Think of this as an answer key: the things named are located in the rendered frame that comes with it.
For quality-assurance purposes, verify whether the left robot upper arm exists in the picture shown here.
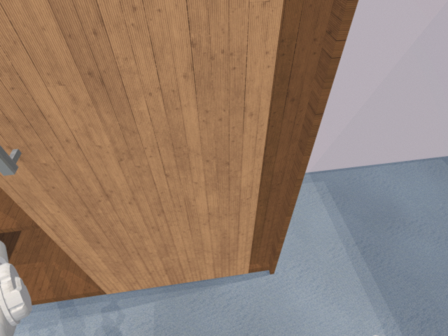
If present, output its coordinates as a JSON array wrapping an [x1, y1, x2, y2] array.
[[0, 263, 32, 336]]

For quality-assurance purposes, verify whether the wardrobe door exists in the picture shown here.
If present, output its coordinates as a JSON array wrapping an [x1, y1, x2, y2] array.
[[0, 0, 284, 294], [249, 0, 334, 265]]

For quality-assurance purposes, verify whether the handle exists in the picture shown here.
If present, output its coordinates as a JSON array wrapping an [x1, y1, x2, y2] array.
[[0, 146, 22, 176]]

